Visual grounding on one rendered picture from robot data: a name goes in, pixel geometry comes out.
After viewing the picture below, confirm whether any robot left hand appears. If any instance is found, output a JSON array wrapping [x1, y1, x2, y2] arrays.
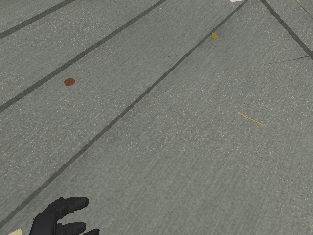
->
[[29, 197, 100, 235]]

